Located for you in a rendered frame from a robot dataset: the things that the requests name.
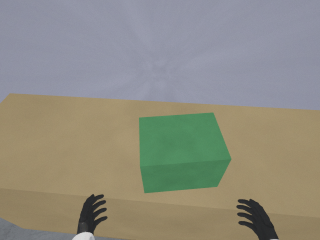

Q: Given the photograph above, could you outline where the robot left hand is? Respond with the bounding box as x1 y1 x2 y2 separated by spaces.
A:
76 194 108 235

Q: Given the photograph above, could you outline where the robot right hand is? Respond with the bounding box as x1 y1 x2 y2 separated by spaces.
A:
236 199 279 240

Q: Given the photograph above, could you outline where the pedestal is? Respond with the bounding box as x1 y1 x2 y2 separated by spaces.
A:
0 93 320 240

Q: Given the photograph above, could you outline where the carton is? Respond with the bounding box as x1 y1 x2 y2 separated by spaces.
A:
139 112 231 193

